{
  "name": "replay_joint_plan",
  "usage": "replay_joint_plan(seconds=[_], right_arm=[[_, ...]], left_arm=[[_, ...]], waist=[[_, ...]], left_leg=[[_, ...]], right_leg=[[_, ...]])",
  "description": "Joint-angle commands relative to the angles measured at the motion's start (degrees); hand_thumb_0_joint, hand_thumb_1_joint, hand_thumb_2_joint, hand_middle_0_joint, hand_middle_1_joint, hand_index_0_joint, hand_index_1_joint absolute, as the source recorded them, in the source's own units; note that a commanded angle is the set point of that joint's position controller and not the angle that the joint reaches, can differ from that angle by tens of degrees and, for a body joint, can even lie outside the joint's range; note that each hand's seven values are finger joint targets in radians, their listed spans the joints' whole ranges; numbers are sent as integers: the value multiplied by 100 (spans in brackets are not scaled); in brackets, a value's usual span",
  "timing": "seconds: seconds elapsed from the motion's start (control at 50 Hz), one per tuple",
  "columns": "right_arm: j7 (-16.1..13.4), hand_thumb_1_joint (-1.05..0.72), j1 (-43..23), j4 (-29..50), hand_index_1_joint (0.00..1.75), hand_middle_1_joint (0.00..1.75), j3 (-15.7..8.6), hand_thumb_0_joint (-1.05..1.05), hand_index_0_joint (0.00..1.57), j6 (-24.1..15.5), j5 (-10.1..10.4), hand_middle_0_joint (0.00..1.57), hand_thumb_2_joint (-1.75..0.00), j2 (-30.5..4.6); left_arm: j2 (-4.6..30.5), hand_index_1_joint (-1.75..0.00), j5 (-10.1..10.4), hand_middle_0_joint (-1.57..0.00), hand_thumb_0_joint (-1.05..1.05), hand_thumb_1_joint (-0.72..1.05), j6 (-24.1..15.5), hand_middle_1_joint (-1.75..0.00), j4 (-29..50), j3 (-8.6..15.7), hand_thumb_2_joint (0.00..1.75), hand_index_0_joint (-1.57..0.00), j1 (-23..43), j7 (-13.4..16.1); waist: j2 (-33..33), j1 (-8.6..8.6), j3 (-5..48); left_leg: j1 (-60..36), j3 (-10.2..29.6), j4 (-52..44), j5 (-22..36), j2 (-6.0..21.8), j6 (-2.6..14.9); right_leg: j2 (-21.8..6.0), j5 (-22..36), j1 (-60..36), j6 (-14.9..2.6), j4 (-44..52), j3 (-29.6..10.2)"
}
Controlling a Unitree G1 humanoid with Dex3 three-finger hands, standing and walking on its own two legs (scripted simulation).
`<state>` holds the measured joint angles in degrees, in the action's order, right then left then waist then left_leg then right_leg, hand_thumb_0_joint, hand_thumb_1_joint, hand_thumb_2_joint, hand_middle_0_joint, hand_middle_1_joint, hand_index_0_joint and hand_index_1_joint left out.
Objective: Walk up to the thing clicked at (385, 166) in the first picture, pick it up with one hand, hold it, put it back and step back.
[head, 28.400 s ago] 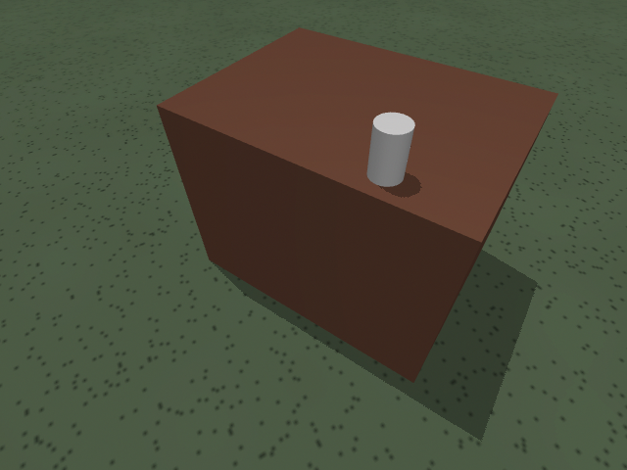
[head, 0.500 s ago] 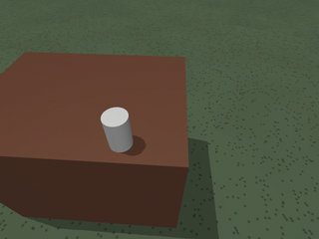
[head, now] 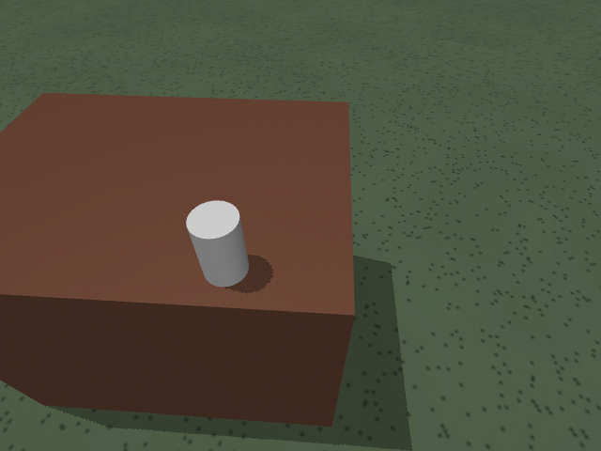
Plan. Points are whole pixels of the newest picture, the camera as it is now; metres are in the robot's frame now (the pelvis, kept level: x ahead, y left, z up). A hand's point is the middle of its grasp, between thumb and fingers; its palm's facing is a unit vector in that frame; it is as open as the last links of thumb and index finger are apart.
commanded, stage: stand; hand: left
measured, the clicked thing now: (220, 245) +0.45 +0.18 -0.02
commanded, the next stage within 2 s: step back in 0.66 s
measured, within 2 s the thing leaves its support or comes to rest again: neither
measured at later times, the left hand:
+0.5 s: hand out of the picture +0.08 +0.25 -0.16, palm faces -0.01 -0.94 -0.34, open 7.4 cm
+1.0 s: hand out of the picture +0.09 +0.31 -0.19, palm faces +0.01 -0.93 -0.37, open 7.4 cm
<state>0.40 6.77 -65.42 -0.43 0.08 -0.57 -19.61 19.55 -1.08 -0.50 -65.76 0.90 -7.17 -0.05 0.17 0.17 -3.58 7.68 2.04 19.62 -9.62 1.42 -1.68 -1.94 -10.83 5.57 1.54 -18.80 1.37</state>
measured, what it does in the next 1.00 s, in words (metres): lifts its left foot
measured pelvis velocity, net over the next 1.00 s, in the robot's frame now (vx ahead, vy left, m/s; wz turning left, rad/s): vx -0.04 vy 0.04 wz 0.02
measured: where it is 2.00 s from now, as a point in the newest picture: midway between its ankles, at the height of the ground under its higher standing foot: outside the picture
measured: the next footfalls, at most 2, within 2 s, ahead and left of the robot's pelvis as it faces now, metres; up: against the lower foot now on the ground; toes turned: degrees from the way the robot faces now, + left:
right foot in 1.36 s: -0.07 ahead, -0.08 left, +0.00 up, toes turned +0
left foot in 1.72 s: -0.16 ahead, +0.17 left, +0.00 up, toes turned -2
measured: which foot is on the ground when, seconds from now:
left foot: down 0.00-1.00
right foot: down 0.00-0.94, up 0.96-1.00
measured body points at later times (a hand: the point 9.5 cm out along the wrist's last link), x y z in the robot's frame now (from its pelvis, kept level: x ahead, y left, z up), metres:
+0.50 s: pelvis +0.01 +0.00 +0.00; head +0.02 +0.00 +0.45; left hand +0.08 +0.30 -0.13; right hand +0.09 -0.30 -0.13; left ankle +0.01 +0.14 -0.75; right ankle -0.01 -0.14 -0.75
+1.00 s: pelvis -0.04 +0.04 -0.03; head +0.03 +0.06 +0.42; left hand +0.09 +0.36 -0.16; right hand +0.03 -0.29 -0.14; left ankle -0.04 +0.13 -0.75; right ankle -0.01 -0.13 -0.73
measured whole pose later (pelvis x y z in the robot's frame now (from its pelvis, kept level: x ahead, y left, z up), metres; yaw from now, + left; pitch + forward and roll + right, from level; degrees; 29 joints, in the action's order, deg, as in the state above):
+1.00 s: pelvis -0.04 +0.04 -0.03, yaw +1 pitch -1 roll -1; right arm 0.8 8.0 -56.5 -3.6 2.2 -0.8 -21.8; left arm 22.9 -0.8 3.5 -54.1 4.3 -1.5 1.3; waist -2.5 -0.6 -10.4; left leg 17.0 0.6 38.9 -20.8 -2.4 2.6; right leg -1.3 -25.8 22.1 -0.4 -46.4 -5.2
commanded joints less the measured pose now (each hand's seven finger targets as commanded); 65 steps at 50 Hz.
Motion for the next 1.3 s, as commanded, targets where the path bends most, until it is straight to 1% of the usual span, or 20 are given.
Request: replay_joint_plan(seconds=[0.0, 0.62, 0.64, 0.66, 0.74, 0.8, 0.82, 0.84, 0.86, 0.88, 0.9, 0.92, 0.94, 0.96, 0.98, 1.04, 1.08, 1.18, 1.24, 1.28], right_arm=[[-92, -90, -171, 333, 30, 30, -193, 0, 20, -153, -12, 20, -90, -1199], [-104, -90, -219, 408, 30, 30, -182, 0, 20, -160, -8, 20, -90, -1224], [-77, -90, -459, 530, 30, 30, -287, 0, 20, -47, 26, 20, -90, -1474], [-79, -90, -346, 603, 30, 30, -285, 0, 20, -8, 60, 20, -90, -1362], [-63, -90, -108, 801, 30, 30, -365, 0, 20, 85, 86, 20, -90, -1290], [-39, -90, 210, 915, 30, 30, -445, 0, 20, 216, 49, 20, -90, -1260], [-16, -90, 309, 964, 30, 30, -475, 0, 20, 247, 28, 20, -90, -1273], [11, -90, 462, 1013, 30, 30, -504, 0, 20, 261, 22, 20, -90, -1302], [27, -90, 617, 1034, 30, 30, -506, 0, 20, 242, 55, 20, -90, -1280], [28, -90, 694, 1031, 30, 30, -535, 0, 20, 191, 52, 20, -90, -1318], [-5, -90, 597, 1114, 30, 30, -576, 0, 20, 133, 13, 20, -90, -1491], [-33, -90, 422, 1200, 30, 30, -688, 0, 20, 93, -44, 20, -90, -1884], [-61, -90, 574, 1243, 30, 30, -718, 0, 20, 52, -113, 20, -90, -1991], [-93, -90, 476, 1304, 30, 30, -706, 0, 20, 35, -110, 20, -90, -1955], [-119, -90, 386, 1418, 30, 30, -728, 0, 20, 33, -107, 20, -90, -2015], [-215, -90, -268, 1665, 30, 30, -648, 0, 20, 47, -153, 20, -90, -1647], [-241, -90, -154, 1755, 30, 30, -613, 0, 20, 34, -118, 20, -90, -1447], [-260, -90, 417, 1795, 30, 30, -658, 0, 20, 58, -62, 20, -90, -1445], [-233, -90, 283, 1915, 30, 30, -661, 0, 20, 94, -62, 20, -90, -1565], [-211, -90, 47, 1981, 30, 30, -651, 0, 20, 130, -44, 20, -90, -1603]], left_arm=[[1222, -30, 50, -20, 0, 90, -134, -30, 346, 199, 90, -20, 216, 62], [1253, -30, 53, -20, 0, 90, -123, -30, 465, 196, 90, -20, 223, 68], [1589, -30, 145, -20, 0, 90, -63, -30, 525, 483, 90, -20, 187, 108], [1570, -30, 155, -20, 0, 90, -38, -30, 608, 497, 90, -20, 94, 136], [1616, -30, 137, -20, 0, 90, 42, -30, 945, 589, 90, -20, 206, 146], [1718, -30, 30, -20, 0, 90, 104, -30, 1339, 623, 90, -20, 748, 150], [1737, -30, -23, -20, 0, 90, 113, -30, 1445, 628, 90, -20, 822, 150], [1779, -30, -49, -20, 0, 90, 131, -30, 1544, 631, 90, -20, 919, 148], [1774, -30, -55, -20, 0, 90, 136, -30, 1630, 621, 90, -20, 1068, 157], [1680, -30, -31, -20, 0, 90, 152, -30, 1686, 586, 90, -20, 1083, 152], [1465, -30, 24, -20, 0, 90, 187, -30, 1730, 538, 90, -20, 908, 139], [1155, -30, 99, -20, 0, 90, 227, -30, 1770, 496, 90, -20, 828, 159], [1097, -30, 75, -20, 0, 90, 291, -30, 1753, 516, 90, -20, 601, 199], [1125, -30, 67, -20, 0, 90, 334, -30, 1713, 490, 90, -20, 309, 227], [1058, -30, 69, -20, 0, 90, 338, -30, 1704, 472, 90, -20, 265, 258], [1252, -30, 129, -20, 0, 90, 365, -30, 1626, 527, 90, -20, 18, 262], [1293, -30, 91, -20, 0, 90, 354, -30, 1666, 553, 90, -20, -138, 233], [1228, -30, 39, -20, 0, 90, 239, -30, 1953, 568, 90, -20, 130, 194], [1202, -30, 24, -20, 0, 90, 192, -30, 1950, 587, 90, -20, -96, 162], [1212, -30, -9, -20, 0, 90, 176, -30, 1832, 627, 90, -20, -357, 140]], waist=[[-2, -36, 434], [-26, -17, 533], [-53, 53, -90], [-108, 23, 33], [-400, -63, 607], [-949, -167, 607], [-1052, -187, 525], [-1143, -263, 452], [-1237, -379, 447], [-947, -385, 577], [-67, -294, 571], [937, -243, 488], [886, -197, 572], [592, -85, 609], [944, -141, 682], [950, 129, 606], [762, 130, 757], [601, -275, 707], [747, -231, 749], [762, -114, 760]], left_leg=[[-19, 395, -265, 714, 527, 249], [-187, 357, -221, 1203, 560, 212], [270, 352, 443, 1919, 419, 416], [339, 243, 673, 2060, 398, 445], [322, -42, 1594, 1276, 19, 447], [490, -86, 2783, -1236, -358, 441], [534, 24, 3004, -1749, -314, 477], [409, 138, 3009, -1829, -236, 525], [430, 179, 2467, -1520, -98, 565], [423, 143, 1886, -347, -28, 593], [645, 645, 859, 1501, 479, 677], [328, 1701, 254, 2739, 1077, 850], [-278, 2338, 212, 3417, 1481, 1038], [-281, 2087, 465, 4024, 1593, 1152], [-193, 2346, 366, 3809, 1728, 1193], [-58, 1335, 510, 2927, 1169, 1102], [-496, 1110, 654, 2769, 1072, 1208], [-1022, 1114, 871, 2859, 1243, 1511], [-721, 999, 944, 2423, 1209, 1453], [-156, 1057, 999, 1691, 1233, 1393]], right_leg=[[-585, 623, -124, -213, 286, -443], [-582, 1030, -150, -204, 228, -350], [-502, 1767, 237, -278, -241, -365], [-519, 1967, 215, -351, -354, -345], [-1013, 2082, 298, -876, -354, -760], [-1699, 1822, 917, -1428, -370, -1245], [-1808, 1678, 1158, -1514, -409, -1295], [-1843, 1477, 1505, -1473, -459, -1283], [-1711, 1421, 1391, -1271, -697, -1122], [-1334, 1302, 1150, -1010, -1251, -795], [-603, 826, 989, -627, -2172, -309], [414, -494, 1601, -357, -3094, -199], [759, -2407, 2206, -351, -3649, -783], [712, -2630, 2243, -354, -4221, -1038], [758, -2603, 2315, -367, -4494, -1227], [681, -1879, 2287, -324, -4860, -1385], [702, -1637, 2330, -233, -4922, -1235], [530, -1732, 2267, -7, -3561, -973], [371, -1596, 1736, -70, -2621, -574], [317, -1278, 1137, -145, -1877, -376]])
